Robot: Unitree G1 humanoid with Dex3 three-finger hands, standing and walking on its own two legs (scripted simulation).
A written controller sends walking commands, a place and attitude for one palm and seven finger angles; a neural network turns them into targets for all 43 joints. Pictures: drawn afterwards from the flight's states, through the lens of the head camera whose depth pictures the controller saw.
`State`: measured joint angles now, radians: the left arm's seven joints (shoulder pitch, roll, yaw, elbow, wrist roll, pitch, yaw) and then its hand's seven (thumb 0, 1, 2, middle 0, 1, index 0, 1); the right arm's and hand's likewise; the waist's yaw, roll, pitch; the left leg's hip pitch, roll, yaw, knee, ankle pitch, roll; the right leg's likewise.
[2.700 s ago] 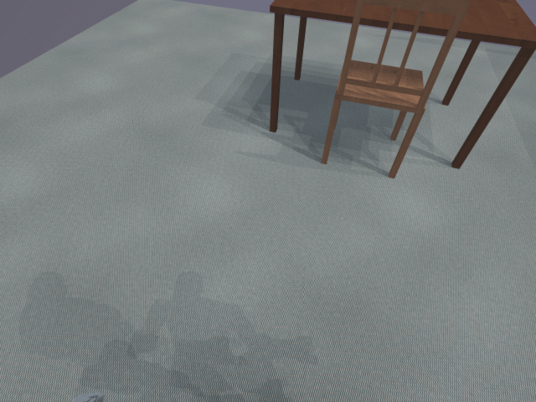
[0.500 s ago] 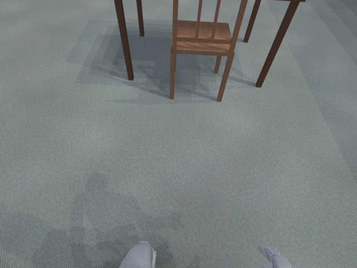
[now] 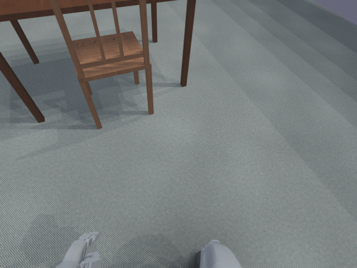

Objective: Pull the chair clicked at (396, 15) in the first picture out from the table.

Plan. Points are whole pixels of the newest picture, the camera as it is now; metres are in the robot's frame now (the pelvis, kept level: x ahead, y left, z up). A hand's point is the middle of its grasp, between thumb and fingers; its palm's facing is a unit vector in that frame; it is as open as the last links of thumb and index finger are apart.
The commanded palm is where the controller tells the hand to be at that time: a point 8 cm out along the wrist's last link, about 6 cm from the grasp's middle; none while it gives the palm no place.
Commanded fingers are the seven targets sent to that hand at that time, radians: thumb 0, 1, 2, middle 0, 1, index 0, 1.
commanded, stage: walk to a spot facing it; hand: left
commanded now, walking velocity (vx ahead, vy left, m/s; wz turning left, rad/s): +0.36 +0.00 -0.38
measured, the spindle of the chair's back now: (96, 30) +1.11 +0.38 -0.09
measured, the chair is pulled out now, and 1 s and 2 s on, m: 0.00 0.00 0.00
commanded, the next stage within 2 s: turn to face it in 0.88 s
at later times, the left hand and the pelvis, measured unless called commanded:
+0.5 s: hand (106, 216) +0.28 +0.20 -0.19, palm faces -0.08 -0.98 -0.20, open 7.3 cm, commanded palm none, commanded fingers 0.00 0.90 0.90 -0.20 -0.30 -0.20 -0.30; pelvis +0.25 +0.00 -0.02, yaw -9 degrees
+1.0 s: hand (160, 123) +0.62 +0.06 -0.18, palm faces -0.44 -0.88 -0.18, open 7.4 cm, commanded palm none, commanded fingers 0.00 0.90 0.90 -0.20 -0.30 -0.20 -0.30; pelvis +0.45 -0.07 -0.02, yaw -24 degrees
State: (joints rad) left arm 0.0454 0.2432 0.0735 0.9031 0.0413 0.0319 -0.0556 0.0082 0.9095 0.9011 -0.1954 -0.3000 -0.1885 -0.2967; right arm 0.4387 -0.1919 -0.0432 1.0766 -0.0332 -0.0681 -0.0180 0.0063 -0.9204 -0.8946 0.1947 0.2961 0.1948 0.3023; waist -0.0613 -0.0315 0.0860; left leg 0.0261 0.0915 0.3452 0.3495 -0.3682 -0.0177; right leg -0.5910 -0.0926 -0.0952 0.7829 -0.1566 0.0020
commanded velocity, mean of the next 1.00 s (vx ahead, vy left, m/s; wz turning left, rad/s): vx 0.30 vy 0.00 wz -0.37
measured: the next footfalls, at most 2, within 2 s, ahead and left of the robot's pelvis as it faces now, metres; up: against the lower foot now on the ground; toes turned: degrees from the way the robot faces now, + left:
right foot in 0.10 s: +0.19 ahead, -0.13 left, +0.00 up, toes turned -11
left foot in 0.48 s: +0.38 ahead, +0.10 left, +0.00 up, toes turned +1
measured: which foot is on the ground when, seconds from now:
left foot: down 0.00-0.10, up 0.12-0.46, down 0.48-1.00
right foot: up 0.00-0.08, down 0.10-0.50, up 0.52-1.00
